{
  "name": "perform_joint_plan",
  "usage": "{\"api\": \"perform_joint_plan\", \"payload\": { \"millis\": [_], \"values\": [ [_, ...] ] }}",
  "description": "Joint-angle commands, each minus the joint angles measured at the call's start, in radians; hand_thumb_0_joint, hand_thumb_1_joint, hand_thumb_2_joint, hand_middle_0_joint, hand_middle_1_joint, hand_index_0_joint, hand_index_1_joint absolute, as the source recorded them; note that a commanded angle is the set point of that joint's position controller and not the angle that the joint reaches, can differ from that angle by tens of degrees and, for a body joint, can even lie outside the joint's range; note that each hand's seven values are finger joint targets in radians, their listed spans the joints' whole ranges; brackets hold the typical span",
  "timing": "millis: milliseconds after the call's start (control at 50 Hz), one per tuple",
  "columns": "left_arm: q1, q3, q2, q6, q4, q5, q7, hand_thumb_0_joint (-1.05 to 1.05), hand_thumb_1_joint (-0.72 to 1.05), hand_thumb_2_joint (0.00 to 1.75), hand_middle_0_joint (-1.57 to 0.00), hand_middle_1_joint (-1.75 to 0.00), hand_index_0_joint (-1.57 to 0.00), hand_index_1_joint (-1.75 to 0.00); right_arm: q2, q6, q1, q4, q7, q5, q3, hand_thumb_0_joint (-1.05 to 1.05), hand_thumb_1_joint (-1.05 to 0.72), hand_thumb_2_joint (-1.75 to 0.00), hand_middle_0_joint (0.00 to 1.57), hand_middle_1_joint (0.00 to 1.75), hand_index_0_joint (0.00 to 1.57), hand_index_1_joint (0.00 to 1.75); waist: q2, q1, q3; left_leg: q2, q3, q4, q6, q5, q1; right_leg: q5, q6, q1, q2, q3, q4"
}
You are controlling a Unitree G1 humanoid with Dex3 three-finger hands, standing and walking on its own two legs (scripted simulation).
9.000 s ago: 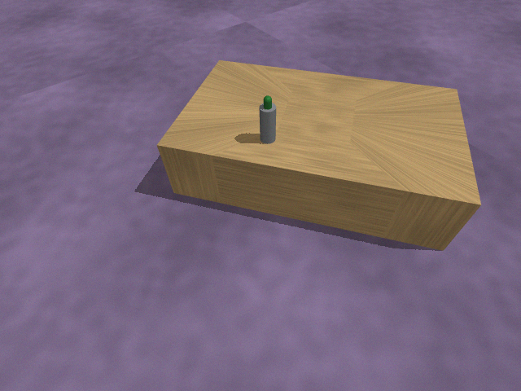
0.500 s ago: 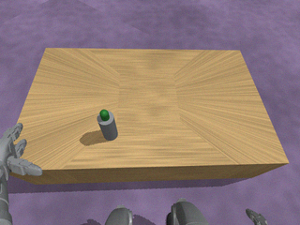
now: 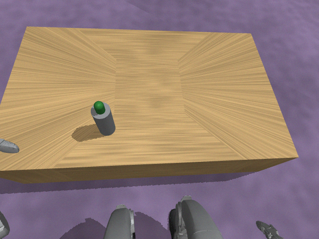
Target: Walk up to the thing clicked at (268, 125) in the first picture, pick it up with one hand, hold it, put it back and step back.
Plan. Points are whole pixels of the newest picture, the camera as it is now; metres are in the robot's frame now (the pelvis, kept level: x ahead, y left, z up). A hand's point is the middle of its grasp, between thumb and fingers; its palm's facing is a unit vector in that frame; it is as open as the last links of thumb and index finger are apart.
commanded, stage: go down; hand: left
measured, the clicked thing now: (103, 117) +0.53 +0.17 -0.25
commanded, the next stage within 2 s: none
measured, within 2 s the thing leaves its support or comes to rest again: neither
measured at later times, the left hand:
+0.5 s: hand out of the picture +0.42 +0.36 +0.01, palm faces +0.15 -0.98 -0.09, open 17.5 cm
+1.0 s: hand out of the picture +0.43 +0.37 +0.01, palm faces +0.15 -0.99 -0.07, open 17.2 cm
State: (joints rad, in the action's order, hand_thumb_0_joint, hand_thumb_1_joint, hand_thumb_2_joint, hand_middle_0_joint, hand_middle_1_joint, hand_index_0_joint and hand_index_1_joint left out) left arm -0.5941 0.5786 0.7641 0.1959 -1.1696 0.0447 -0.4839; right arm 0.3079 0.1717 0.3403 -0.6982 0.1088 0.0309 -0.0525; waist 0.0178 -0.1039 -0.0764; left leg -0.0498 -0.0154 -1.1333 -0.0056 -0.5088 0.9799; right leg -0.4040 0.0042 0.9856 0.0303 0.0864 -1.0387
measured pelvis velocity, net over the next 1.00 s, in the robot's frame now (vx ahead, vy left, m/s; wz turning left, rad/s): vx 0.00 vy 0.01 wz -0.01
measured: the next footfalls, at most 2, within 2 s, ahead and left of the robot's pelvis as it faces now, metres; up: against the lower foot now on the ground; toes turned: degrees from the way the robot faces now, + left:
none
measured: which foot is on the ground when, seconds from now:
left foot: down 0.00-1.00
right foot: down 0.00-1.00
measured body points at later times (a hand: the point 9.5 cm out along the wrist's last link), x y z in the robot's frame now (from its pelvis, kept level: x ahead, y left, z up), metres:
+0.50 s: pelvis +0.01 +0.00 -0.01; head +0.15 +0.04 +0.42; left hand +0.40 +0.41 +0.02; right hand +0.06 -0.28 -0.10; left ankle +0.01 +0.11 -0.65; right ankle +0.05 -0.13 -0.65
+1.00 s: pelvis +0.00 +0.01 -0.02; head +0.16 +0.05 +0.40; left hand +0.42 +0.42 +0.02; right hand +0.04 -0.27 -0.11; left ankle +0.01 +0.11 -0.65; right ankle +0.05 -0.13 -0.65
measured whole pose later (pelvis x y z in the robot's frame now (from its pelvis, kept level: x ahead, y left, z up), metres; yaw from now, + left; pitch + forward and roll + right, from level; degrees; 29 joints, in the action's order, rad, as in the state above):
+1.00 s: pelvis +0.00 +0.01 -0.02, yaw +0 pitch +24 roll -5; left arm -0.73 0.64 0.86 0.24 -1.22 0.06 -0.54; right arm 0.30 0.14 0.34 -0.69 0.09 0.04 -0.09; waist 0.01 -0.14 -0.08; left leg -0.05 -0.03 -1.23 -0.01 -0.54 1.11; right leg -0.43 0.01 1.10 0.03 0.10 -1.11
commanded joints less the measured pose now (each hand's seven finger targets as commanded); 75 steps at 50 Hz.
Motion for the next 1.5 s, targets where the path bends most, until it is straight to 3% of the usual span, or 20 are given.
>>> {"api": "perform_joint_plan", "payload": {
  "millis": [0, 100, 300, 360, 460, 500, 620, 700, 740, 780, 820, 860, 900, 1000, 1120, 1160, 1200, 1400, 1460, 1480],
  "values": [
    [-0.283, 0.057, 0.392, 0.071, 0.193, 0.029, -0.013, 0.0, -0.51, 0.06, -0.06, -0.01, -0.05, -0.02, 0.2, 0.022, 0.139, 0.048, 0.016, 0.0, 0.066, 0.0, -0.89, -0.9, 0.2, 0.3, 0.2, 0.3, -0.214, 0.027, -0.449, 0.017, -0.036, 0.144, 0.009, 0.378, -0.314, 0.196, -0.043, -0.18, -0.029, -0.033, 0.088],
    [-0.286, 0.082, 0.42, 0.069, 0.186, 0.033, -0.021, 0.0, -0.52, 0.05, -0.07, -0.01, -0.05, -0.02, 0.199, 0.016, 0.143, 0.056, 0.015, 0.0, 0.06, 0.0, -0.9, -0.9, 0.2, 0.3, 0.2, 0.3, -0.195, 0.029, -0.471, 0.022, -0.031, 0.121, 0.0, 0.409, -0.27, 0.239, -0.039, -0.222, -0.024, -0.043, 0.081],
    [-0.322, 0.065, 0.397, 0.072, 0.171, 0.042, -0.036, 0.0, -0.54, 0.05, -0.06, -0.01, -0.04, -0.02, 0.196, 0.008, 0.153, 0.042, 0.012, -0.001, 0.058, 0.0, -0.9, -0.9, 0.2, 0.3, 0.2, 0.3, -0.208, 0.012, -0.453, 0.014, -0.052, 0.119, 0.009, 0.384, -0.294, 0.19, -0.043, -0.133, -0.033, -0.026, 0.068],
    [-0.324, 0.086, 0.439, 0.077, 0.192, 0.039, -0.033, 0.0, -0.53, 0.05, -0.07, -0.01, -0.05, -0.03, 0.198, 0.006, 0.141, 0.059, 0.014, -0.003, 0.055, 0.0, -0.9, -0.9, 0.2, 0.3, 0.2, 0.3, -0.203, 0.023, -0.465, 0.021, -0.04, 0.122, 0.002, 0.345, -0.259, 0.185, -0.04, -0.184, -0.028, -0.039, 0.074],
    [-0.342, 0.076, 0.422, 0.075, 0.188, 0.042, -0.037, 0.0, -0.61, 0.08, -0.08, -0.04, -0.05, -0.07, 0.197, 0.004, 0.149, 0.051, 0.014, -0.001, 0.053, 0.0, -0.9, -0.9, 0.2, 0.3, 0.2, 0.3, -0.217, 0.01, -0.475, 0.018, -0.046, 0.106, 0.005, 0.407, -0.282, 0.219, -0.041, -0.164, -0.03, -0.034, 0.068],
    [-0.336, 0.085, 0.435, 0.076, 0.176, 0.044, -0.037, 0.0, -0.49, 0.06, -0.07, -0.02, -0.04, -0.04, 0.195, 0.004, 0.153, 0.05, 0.012, -0.001, 0.05, 0.0, -0.9, -0.9, 0.2, 0.3, 0.2, 0.3, -0.202, 0.015, -0.447, 0.02, -0.046, 0.105, 0.003, 0.39, -0.246, 0.212, -0.041, -0.166, -0.03, -0.035, 0.063],
    [-0.372, 0.072, 0.424, 0.089, 0.178, 0.047, -0.048, 0.0, -0.48, 0.05, -0.07, -0.01, -0.04, -0.03, 0.201, 0.001, 0.158, 0.042, 0.01, 0.003, 0.05, 0.0, -0.9, -0.9, 0.2, 0.3, 0.2, 0.3, -0.239, 0.001, -0.473, 0.012, -0.062, 0.092, 0.012, 0.443, -0.31, 0.214, -0.045, -0.104, -0.034, -0.024, 0.048],
    [-0.367, 0.102, 0.465, 0.095, 0.176, 0.046, -0.047, 0.0, -0.48, 0.06, -0.07, -0.02, -0.04, -0.04, 0.207, -0.001, 0.155, 0.051, 0.006, 0.005, 0.048, 0.0, -0.89, -0.9, 0.2, 0.3, 0.2, 0.3, -0.231, 0.012, -0.482, 0.014, -0.063, 0.091, 0.012, 0.447, -0.293, 0.217, -0.045, -0.122, -0.031, -0.023, 0.039],
    [-0.385, 0.084, 0.438, 0.096, 0.174, 0.05, -0.057, 0.0, -0.49, 0.07, -0.06, -0.01, -0.04, -0.04, 0.205, -0.003, 0.163, 0.039, 0.003, 0.008, 0.045, 0.0, -0.9, -0.9, 0.2, 0.3, 0.2, 0.3, -0.253, 0.001, -0.485, 0.006, -0.075, 0.086, 0.018, 0.479, -0.318, 0.217, -0.047, -0.075, -0.034, -0.017, 0.028],
    [-0.394, 0.098, 0.462, 0.097, 0.178, 0.048, -0.054, 0.0, -0.47, 0.07, -0.06, -0.01, -0.03, -0.03, 0.214, -0.005, 0.163, 0.044, 0.002, 0.008, 0.049, 0.0, -0.89, -0.9, 0.2, 0.3, 0.2, 0.3, -0.26, 0.009, -0.489, 0.004, -0.081, 0.086, 0.02, 0.479, -0.337, 0.2, -0.048, -0.052, -0.037, -0.013, 0.027],
    [-0.406, 0.108, 0.479, 0.101, 0.17, 0.044, -0.054, 0.0, -0.46, 0.06, -0.06, -0.01, -0.04, -0.03, 0.211, -0.008, 0.157, 0.051, 0.003, 0.009, 0.047, 0.0, -0.89, -0.9, 0.2, 0.3, 0.2, 0.3, -0.236, 0.003, -0.492, 0.012, -0.066, 0.079, 0.011, 0.424, -0.29, 0.198, -0.045, -0.095, -0.033, -0.023, 0.035],
    [-0.408, 0.085, 0.439, 0.102, 0.146, 0.049, -0.059, 0.0, -0.49, 0.06, -0.06, -0.02, -0.04, -0.04, 0.202, -0.008, 0.167, 0.039, 0.0, 0.008, 0.042, 0.0, -0.9, -0.9, 0.2, 0.3, 0.2, 0.3, -0.226, -0.007, -0.465, 0.013, -0.065, 0.084, 0.01, 0.372, -0.254, 0.175, -0.046, -0.083, -0.035, -0.023, 0.032],
    [-0.427, 0.107, 0.485, 0.104, 0.16, 0.044, -0.055, 0.0, -0.46, 0.07, -0.06, -0.02, -0.04, -0.04, 0.212, -0.008, 0.161, 0.051, 0.001, 0.009, 0.043, 0.0, -0.89, -0.9, 0.2, 0.3, 0.2, 0.3, -0.237, -0.004, -0.489, 0.013, -0.068, 0.08, 0.01, 0.372, -0.263, 0.17, -0.045, -0.086, -0.033, -0.023, 0.029],
    [-0.433, 0.12, 0.513, 0.109, 0.147, 0.042, -0.058, 0.0, -0.48, 0.08, -0.06, -0.03, -0.04, -0.04, 0.211, -0.011, 0.162, 0.055, -0.001, 0.01, 0.035, 0.0, -0.89, -0.9, 0.2, 0.3, 0.2, 0.3, -0.242, 0.001, -0.489, 0.015, -0.066, 0.073, 0.009, 0.351, -0.233, 0.161, -0.045, -0.088, -0.031, -0.027, 0.019],
    [-0.463, 0.114, 0.526, 0.111, 0.152, 0.043, -0.07, 0.0, -0.47, 0.07, -0.06, -0.03, -0.04, -0.04, 0.214, -0.012, 0.164, 0.061, 0.001, 0.01, 0.03, 0.0, -0.89, -0.9, 0.2, 0.3, 0.2, 0.3, -0.25, -0.012, -0.506, 0.018, -0.062, 0.057, 0.006, 0.348, -0.224, 0.17, -0.043, -0.088, -0.031, -0.033, 0.016],
    [-0.449, 0.102, 0.498, 0.107, 0.108, 0.051, -0.081, 0.0, -0.47, 0.07, -0.06, -0.03, -0.04, -0.04, 0.212, -0.014, 0.184, 0.033, -0.001, 0.009, 0.026, 0.0, -0.9, -0.9, 0.2, 0.3, 0.2, 0.3, -0.25, -0.02, -0.494, 0.012, -0.076, 0.048, 0.012, 0.398, -0.25, 0.179, -0.046, -0.034, -0.036, -0.021, 0.007],
    [-0.473, 0.132, 0.552, 0.111, 0.135, 0.049, -0.079, 0.0, -0.46, 0.08, -0.06, -0.03, -0.04, -0.05, 0.221, -0.013, 0.175, 0.048, 0.001, 0.01, 0.027, 0.0, -0.89, -0.9, 0.2, 0.3, 0.2, 0.3, -0.263, -0.013, -0.512, 0.012, -0.078, 0.039, 0.012, 0.416, -0.26, 0.185, -0.045, -0.036, -0.035, -0.023, 0.003],
    [-0.493, 0.133, 0.572, 0.107, 0.138, 0.047, -0.086, 0.0, -0.46, 0.08, -0.06, -0.03, -0.04, -0.05, 0.217, -0.019, 0.173, 0.061, 0.002, 0.009, 0.02, 0.0, -0.89, -0.9, 0.2, 0.3, 0.2, 0.3, -0.25, -0.019, -0.52, 0.019, -0.064, 0.036, 0.001, 0.359, -0.205, 0.181, -0.041, -0.083, -0.032, -0.036, 0.007],
    [-0.485, 0.128, 0.555, 0.105, 0.118, 0.052, -0.09, 0.0, -0.47, 0.08, -0.06, -0.04, -0.04, -0.06, 0.215, -0.019, 0.18, 0.052, 0.003, 0.009, 0.017, 0.0, -0.9, -0.9, 0.2, 0.3, 0.2, 0.3, -0.249, -0.027, -0.531, 0.016, -0.07, 0.024, 0.003, 0.41, -0.22, 0.209, -0.042, -0.071, -0.034, -0.03, -0.002],
    [-0.497, 0.131, 0.577, 0.108, 0.149, 0.049, -0.09, 0.0, -0.46, 0.09, -0.06, -0.04, -0.03, -0.06, 0.215, -0.019, 0.17, 0.057, 0.003, 0.009, 0.018, 0.0, -0.89, -0.9, 0.2, 0.3, 0.2, 0.3, -0.277, -0.015, -0.516, 0.017, -0.068, 0.03, 0.006, 0.392, -0.219, 0.188, -0.043, -0.055, -0.034, -0.031, -0.001]
  ]
}}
